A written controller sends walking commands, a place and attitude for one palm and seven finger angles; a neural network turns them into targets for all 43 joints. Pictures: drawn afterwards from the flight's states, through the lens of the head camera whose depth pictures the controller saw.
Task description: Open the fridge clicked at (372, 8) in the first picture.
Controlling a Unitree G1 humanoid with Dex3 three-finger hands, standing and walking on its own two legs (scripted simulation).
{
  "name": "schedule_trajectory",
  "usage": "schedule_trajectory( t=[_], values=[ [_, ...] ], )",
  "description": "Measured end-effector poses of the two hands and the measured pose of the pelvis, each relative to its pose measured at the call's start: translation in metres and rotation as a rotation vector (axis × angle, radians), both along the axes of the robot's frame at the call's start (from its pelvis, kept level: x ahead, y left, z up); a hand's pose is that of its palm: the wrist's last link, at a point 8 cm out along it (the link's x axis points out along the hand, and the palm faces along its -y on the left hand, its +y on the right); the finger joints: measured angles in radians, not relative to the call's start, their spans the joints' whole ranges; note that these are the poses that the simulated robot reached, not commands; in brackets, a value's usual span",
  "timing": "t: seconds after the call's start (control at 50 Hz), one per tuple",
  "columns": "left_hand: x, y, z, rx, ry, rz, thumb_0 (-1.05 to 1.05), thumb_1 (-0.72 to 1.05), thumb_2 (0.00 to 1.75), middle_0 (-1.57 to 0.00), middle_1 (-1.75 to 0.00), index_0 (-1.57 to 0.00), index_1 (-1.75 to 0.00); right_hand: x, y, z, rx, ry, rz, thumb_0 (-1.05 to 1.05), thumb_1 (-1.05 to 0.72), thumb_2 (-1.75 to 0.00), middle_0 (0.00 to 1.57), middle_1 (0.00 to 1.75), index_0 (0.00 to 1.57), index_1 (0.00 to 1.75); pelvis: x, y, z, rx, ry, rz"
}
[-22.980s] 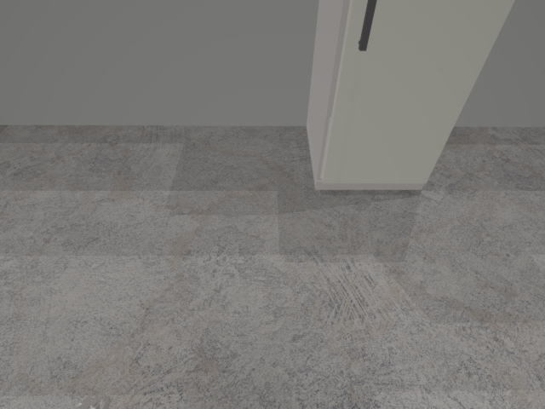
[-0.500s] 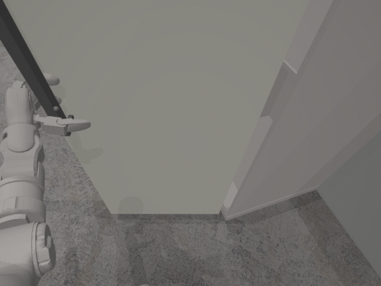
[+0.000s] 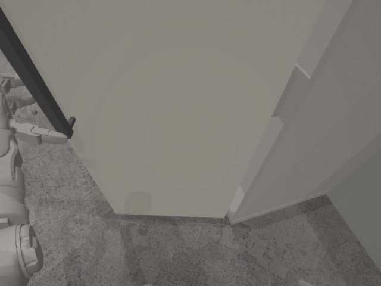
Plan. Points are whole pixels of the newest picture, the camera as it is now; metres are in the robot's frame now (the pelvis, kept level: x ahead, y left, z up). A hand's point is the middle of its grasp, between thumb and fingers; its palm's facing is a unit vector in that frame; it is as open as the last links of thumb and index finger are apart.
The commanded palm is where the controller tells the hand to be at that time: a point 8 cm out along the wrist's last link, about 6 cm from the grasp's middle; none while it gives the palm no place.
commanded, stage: slip the hand off the handle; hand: left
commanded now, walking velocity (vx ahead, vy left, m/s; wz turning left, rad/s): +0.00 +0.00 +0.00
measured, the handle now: (29, 60) +0.46 +0.30 +0.21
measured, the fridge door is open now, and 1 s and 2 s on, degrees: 71 71 71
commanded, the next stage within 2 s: draw the hand back to the body in 1.08 s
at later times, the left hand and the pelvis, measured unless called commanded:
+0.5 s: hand (6, 112) +0.42 +0.38 +0.12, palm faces +0.38 -0.88 -0.29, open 14.7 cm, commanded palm +0.36 +0.40 +0.13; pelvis +0.01 +0.01 -0.01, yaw -1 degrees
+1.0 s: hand out of the picture +0.32 +0.37 +0.12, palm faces +0.41 -0.87 -0.26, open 14.7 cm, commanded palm +0.27 +0.40 +0.13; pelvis +0.00 +0.01 +0.00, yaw +2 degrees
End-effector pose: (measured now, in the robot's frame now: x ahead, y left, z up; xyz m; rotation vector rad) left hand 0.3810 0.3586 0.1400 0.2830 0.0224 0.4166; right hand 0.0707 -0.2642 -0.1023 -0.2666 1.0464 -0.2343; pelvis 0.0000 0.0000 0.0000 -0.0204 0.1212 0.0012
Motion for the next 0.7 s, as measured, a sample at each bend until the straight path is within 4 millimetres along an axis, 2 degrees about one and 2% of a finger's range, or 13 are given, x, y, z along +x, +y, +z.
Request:
schedule_trajectory(
  t=[0.1,0.24,0.42,0.5,0.6,0.7],
  values=[
    [-0.004,0.016,-0.001,0.006,-0.001,0.001,-0.01,-0.55,0.2,-0.25,-1.15,-0.28,-1.17,-0.003,-0.007,0.0,-0.023,0.033,0.004,0.0,-0.91,-0.9,0.2,0.3,0.2,0.3,0.002,0.0,-0.002,-0.004,0.014,0.006],
    [-0.002,0.031,-0.006,-0.001,0.004,-0.007,-0.01,-0.55,0.2,-0.25,-1.15,-0.26,-1.16,-0.021,-0.014,-0.001,-0.055,0.108,-0.018,0.01,-0.91,-0.9,0.2,0.3,0.2,0.3,0.004,0.002,-0.005,-0.01,0.032,0.011],
    [0.007,0.054,-0.009,-0.019,0.018,0.01,-0.01,-0.55,0.2,-0.25,-1.15,-0.25,-1.15,-0.048,-0.012,-0.001,-0.071,0.175,-0.066,0.01,-0.91,-0.9,0.2,0.3,0.2,0.3,0.004,0.006,-0.007,-0.016,0.06,-0.004],
    [0.003,0.059,-0.006,0.009,0.005,-0.014,-0.01,-0.55,0.2,-0.25,-1.15,-0.25,-1.15,-0.055,-0.007,-0.001,-0.064,0.192,-0.085,0.01,-0.91,-0.9,0.2,0.3,0.2,0.3,0.006,0.009,-0.008,-0.019,0.066,-0.013],
    [-0.011,0.053,-0.011,0.001,-0.011,-0.054,-0.01,-0.55,0.2,-0.25,-1.15,-0.25,-1.15,-0.05,0.0,-0.003,-0.043,0.173,-0.093,0.01,-0.91,-0.9,0.2,0.3,0.2,0.3,0.008,0.015,-0.008,-0.02,0.054,-0.017],
    [-0.032,0.047,-0.021,-0.014,-0.006,-0.039,-0.01,-0.55,0.2,-0.25,-1.15,-0.25,-1.15,-0.023,0.009,-0.004,-0.03,0.088,-0.06,0.01,-0.91,-0.9,0.2,0.3,0.2,0.3,0.008,0.017,-0.007,-0.019,0.033,-0.013]
  ],
)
